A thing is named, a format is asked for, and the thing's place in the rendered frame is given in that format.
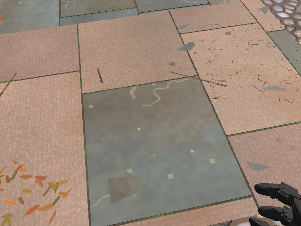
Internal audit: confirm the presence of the right robot hand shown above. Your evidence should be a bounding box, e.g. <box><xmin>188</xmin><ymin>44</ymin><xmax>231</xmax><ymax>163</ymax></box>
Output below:
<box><xmin>249</xmin><ymin>182</ymin><xmax>301</xmax><ymax>226</ymax></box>

